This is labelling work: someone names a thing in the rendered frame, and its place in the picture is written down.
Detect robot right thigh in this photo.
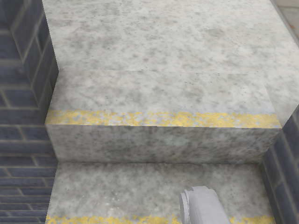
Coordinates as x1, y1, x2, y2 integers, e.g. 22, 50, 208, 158
178, 186, 232, 224

